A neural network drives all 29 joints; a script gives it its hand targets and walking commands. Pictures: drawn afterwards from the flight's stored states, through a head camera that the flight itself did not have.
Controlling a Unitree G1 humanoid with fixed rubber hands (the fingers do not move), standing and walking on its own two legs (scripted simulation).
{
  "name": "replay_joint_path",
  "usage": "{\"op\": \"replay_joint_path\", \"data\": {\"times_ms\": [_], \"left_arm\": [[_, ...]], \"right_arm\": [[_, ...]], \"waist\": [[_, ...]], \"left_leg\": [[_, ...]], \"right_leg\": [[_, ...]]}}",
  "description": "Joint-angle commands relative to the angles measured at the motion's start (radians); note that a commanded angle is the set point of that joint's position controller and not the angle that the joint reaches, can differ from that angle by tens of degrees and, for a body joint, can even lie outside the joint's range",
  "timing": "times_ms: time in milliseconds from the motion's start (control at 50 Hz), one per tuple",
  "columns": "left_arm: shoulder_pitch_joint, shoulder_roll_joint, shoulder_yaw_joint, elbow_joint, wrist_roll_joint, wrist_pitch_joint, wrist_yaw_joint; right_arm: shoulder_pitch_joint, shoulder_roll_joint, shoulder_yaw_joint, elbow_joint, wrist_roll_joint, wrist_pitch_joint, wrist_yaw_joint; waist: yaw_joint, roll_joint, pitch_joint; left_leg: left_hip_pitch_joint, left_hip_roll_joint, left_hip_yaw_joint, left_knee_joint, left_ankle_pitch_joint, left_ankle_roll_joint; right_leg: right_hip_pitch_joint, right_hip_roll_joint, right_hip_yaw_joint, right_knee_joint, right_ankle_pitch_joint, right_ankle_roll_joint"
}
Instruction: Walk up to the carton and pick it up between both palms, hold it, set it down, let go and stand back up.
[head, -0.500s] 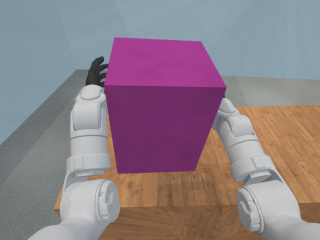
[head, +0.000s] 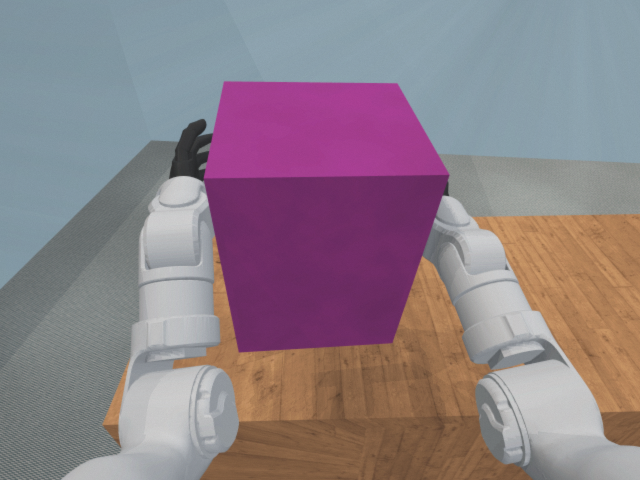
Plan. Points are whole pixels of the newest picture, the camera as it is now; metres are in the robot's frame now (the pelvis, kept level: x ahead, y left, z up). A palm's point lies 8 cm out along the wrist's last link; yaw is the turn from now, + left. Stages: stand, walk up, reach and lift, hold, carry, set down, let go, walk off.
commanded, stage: hold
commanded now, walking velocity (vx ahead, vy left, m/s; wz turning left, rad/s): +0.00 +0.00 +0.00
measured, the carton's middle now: (315, 223) +0.36 +0.00 +0.19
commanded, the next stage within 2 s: none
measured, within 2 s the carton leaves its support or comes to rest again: neither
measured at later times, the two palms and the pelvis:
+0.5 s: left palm (184, 181) +0.38 +0.14 +0.25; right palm (425, 201) +0.37 -0.14 +0.21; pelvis -0.01 +0.00 +0.00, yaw +0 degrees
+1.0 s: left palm (185, 189) +0.37 +0.14 +0.24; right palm (428, 207) +0.36 -0.15 +0.20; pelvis +0.00 +0.00 +0.00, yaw -1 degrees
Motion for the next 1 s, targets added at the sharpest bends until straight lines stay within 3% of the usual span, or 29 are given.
{"op": "replay_joint_path", "data": {"times_ms": [0,40,80,100,140,180,200,220,240,280,320,340,420,460,480,500,520,540,560,620,680,720,740,760,780,800,820,840,980], "left_arm": [[-0.578,-0.738,-0.498,-0.051,-0.127,-0.021,-0.121],[-0.565,-0.720,-0.461,-0.043,-0.101,-0.022,-0.123],[-0.591,-0.708,-0.473,-0.082,-0.101,-0.021,-0.124],[-0.586,-0.720,-0.479,-0.070,-0.110,-0.019,-0.129],[-0.614,-0.724,-0.488,-0.040,-0.103,-0.014,-0.129],[-0.626,-0.724,-0.458,0.011,-0.089,-0.009,-0.125],[-0.654,-0.744,-0.489,-0.029,-0.119,-0.017,-0.122],[-0.650,-0.746,-0.485,-0.026,-0.112,-0.024,-0.117],[-0.653,-0.748,-0.456,0.034,-0.102,-0.026,-0.118],[-0.673,-0.744,-0.450,0.009,-0.105,-0.030,-0.114],[-0.650,-0.735,-0.438,0.081,-0.093,-0.024,-0.119],[-0.633,-0.738,-0.466,0.056,-0.112,-0.029,-0.119],[-0.661,-0.724,-0.418,0.104,-0.091,-0.027,-0.119],[-0.643,-0.744,-0.468,0.043,-0.121,-0.036,-0.119],[-0.653,-0.730,-0.443,0.074,-0.112,-0.038,-0.121],[-0.637,-0.749,-0.471,0.018,-0.129,-0.038,-0.122],[-0.622,-0.725,-0.439,0.069,-0.113,-0.032,-0.123],[-0.633,-0.750,-0.449,0.025,-0.112,-0.032,-0.124],[-0.618,-0.742,-0.472,0.034,-0.122,-0.033,-0.123],[-0.633,-0.751,-0.488,-0.031,-0.137,-0.038,-0.119],[-0.627,-0.743,-0.480,-0.021,-0.115,-0.033,-0.119],[-0.593,-0.723,-0.471,-0.053,-0.109,-0.034,-0.125],[-0.598,-0.731,-0.472,-0.040,-0.107,-0.029,-0.126],[-0.574,-0.712,-0.447,-0.013,-0.095,-0.022,-0.130],[-0.603,-0.709,-0.447,-0.048,-0.093,-0.028,-0.127],[-0.581,-0.709,-0.448,-0.053,-0.083,-0.022,-0.126],[-0.608,-0.700,-0.456,-0.047,-0.093,-0.025,-0.126],[-0.599,-0.696,-0.428,-0.032,-0.085,-0.019,-0.128],[-0.621,-0.724,-0.465,0.006,-0.094,-0.013,-0.137]], "right_arm": [[-0.977,0.705,0.403,-0.442,0.112,-0.068,0.072],[-0.950,0.705,0.412,-0.424,0.115,-0.061,0.072],[-0.911,0.710,0.397,-0.379,0.111,-0.054,0.079],[-0.952,0.707,0.391,-0.420,0.113,-0.063,0.075],[-0.950,0.696,0.364,-0.360,0.081,-0.066,0.084],[-0.987,0.702,0.339,-0.349,0.061,-0.071,0.096],[-1.024,0.725,0.351,-0.410,0.065,-0.084,0.099],[-0.988,0.709,0.332,-0.340,0.059,-0.083,0.108],[-1.055,0.725,0.331,-0.365,0.064,-0.089,0.110],[-1.040,0.727,0.329,-0.338,0.058,-0.084,0.113],[-1.035,0.697,0.308,-0.296,0.036,-0.082,0.114],[-1.052,0.703,0.311,-0.360,0.049,-0.094,0.110],[-1.025,0.705,0.288,-0.263,0.019,-0.084,0.111],[-1.004,0.714,0.318,-0.318,0.054,-0.091,0.109],[-1.000,0.705,0.309,-0.301,0.042,-0.084,0.101],[-1.038,0.737,0.346,-0.375,0.076,-0.096,0.098],[-0.998,0.702,0.322,-0.308,0.068,-0.075,0.092],[-1.055,0.740,0.364,-0.393,0.079,-0.093,0.094],[-1.010,0.700,0.354,-0.364,0.088,-0.083,0.089],[-1.025,0.733,0.397,-0.446,0.108,-0.086,0.079],[-0.978,0.719,0.375,-0.378,0.098,-0.067,0.078],[-0.950,0.726,0.395,-0.405,0.101,-0.071,0.077],[-0.959,0.718,0.393,-0.403,0.103,-0.068,0.076],[-0.957,0.710,0.393,-0.382,0.104,-0.064,0.079],[-0.959,0.723,0.394,-0.378,0.102,-0.059,0.077],[-0.976,0.717,0.410,-0.403,0.108,-0.066,0.081],[-0.936,0.706,0.386,-0.346,0.100,-0.060,0.081],[-0.966,0.720,0.408,-0.383,0.103,-0.062,0.078],[-0.991,0.711,0.337,-0.354,0.062,-0.081,0.090]], "waist": [[-0.001,0.047,-0.433],[0.018,0.019,-0.376],[0.009,0.025,-0.351],[0.009,0.030,-0.395],[0.000,0.035,-0.318],[0.027,0.046,-0.285],[0.018,0.031,-0.361],[0.011,0.068,-0.343],[0.030,0.041,-0.336],[0.026,0.038,-0.344],[0.023,0.038,-0.315],[0.016,0.041,-0.376],[0.010,0.030,-0.346],[-0.006,0.055,-0.437],[-0.010,0.045,-0.398],[0.006,0.047,-0.500],[-0.015,0.035,-0.398],[0.016,0.033,-0.479],[-0.014,0.056,-0.445],[-0.001,0.048,-0.492],[-0.013,0.051,-0.396],[0.014,0.036,-0.416],[-0.002,0.035,-0.402],[0.022,0.025,-0.381],[0.012,0.024,-0.396],[0.040,0.019,-0.410],[0.010,0.028,-0.361],[0.044,0.011,-0.357],[0.011,0.044,-0.345]], "left_leg": [[-0.086,-0.059,0.004,-0.061,0.351,-0.046],[-0.081,-0.055,0.009,-0.066,0.338,-0.037],[-0.092,-0.050,0.011,-0.082,0.326,-0.042],[-0.072,-0.053,0.011,-0.074,0.314,-0.040],[-0.094,-0.043,0.012,-0.088,0.262,-0.045],[-0.147,-0.040,0.015,-0.115,0.160,-0.031],[-0.119,-0.035,0.014,-0.117,0.181,-0.028],[-0.121,-0.034,0.006,-0.112,0.181,-0.035],[-0.135,-0.044,0.023,-0.107,0.152,-0.027],[-0.133,-0.042,0.018,-0.110,0.141,-0.016],[-0.149,-0.039,0.015,-0.122,0.112,-0.013],[-0.132,-0.044,0.025,-0.110,0.138,-0.012],[-0.149,-0.052,0.030,-0.116,0.109,-0.007],[-0.123,-0.048,0.021,-0.093,0.224,-0.034],[-0.151,-0.063,0.024,-0.098,0.173,-0.013],[-0.110,-0.060,0.024,-0.082,0.240,-0.021],[-0.134,-0.058,0.013,-0.093,0.206,-0.015],[-0.107,-0.060,0.017,-0.078,0.278,-0.018],[-0.103,-0.062,0.017,-0.063,0.294,-0.031],[-0.104,-0.070,0.010,-0.068,0.309,-0.024],[-0.103,-0.057,0.005,-0.069,0.301,-0.036],[-0.088,-0.056,0.011,-0.073,0.332,-0.038],[-0.099,-0.055,0.004,-0.067,0.324,-0.039],[-0.092,-0.052,0.003,-0.077,0.325,-0.035],[-0.092,-0.057,0.010,-0.078,0.299,-0.032],[-0.089,-0.050,0.009,-0.071,0.318,-0.034],[-0.100,-0.049,0.012,-0.080,0.307,-0.037],[-0.115,-0.059,0.018,-0.089,0.263,-0.020],[-0.136,-0.049,0.023,-0.105,0.180,-0.029]], "right_leg": [[0.351,0.043,0.053,0.045,0.222,0.050],[0.336,0.048,0.057,0.042,0.231,0.049],[0.330,0.043,0.060,0.048,0.196,0.049],[0.319,0.044,0.053,0.045,0.184,0.050],[0.273,0.042,0.047,0.029,0.102,0.039],[0.249,0.038,0.053,0.016,-0.007,0.032],[0.273,0.038,0.047,0.025,0.022,0.033],[0.243,0.039,0.047,0.034,0.017,0.026],[0.239,0.043,0.044,0.021,-0.006,0.028],[0.256,0.037,0.050,0.025,0.003,0.028],[0.241,0.033,0.048,0.013,-0.038,0.027],[0.263,0.039,0.052,0.021,0.000,0.034],[0.260,0.036,0.048,0.015,-0.012,0.029],[0.328,0.041,0.060,0.032,0.083,0.032],[0.319,0.035,0.055,0.024,0.065,0.041],[0.366,0.032,0.066,0.036,0.144,0.041],[0.328,0.033,0.067,0.032,0.110,0.047],[0.365,0.040,0.057,0.043,0.172,0.044],[0.350,0.040,0.055,0.041,0.185,0.044],[0.377,0.038,0.059,0.049,0.231,0.049],[0.333,0.036,0.061,0.038,0.182,0.043],[0.333,0.042,0.062,0.045,0.211,0.052],[0.346,0.039,0.057,0.048,0.214,0.047],[0.329,0.043,0.059,0.048,0.202,0.053],[0.337,0.043,0.059,0.040,0.191,0.052],[0.353,0.043,0.057,0.047,0.191,0.047],[0.341,0.040,0.061,0.047,0.181,0.049],[0.333,0.038,0.056,0.038,0.157,0.054],[0.305,0.030,0.056,0.024,0.055,0.035]]}}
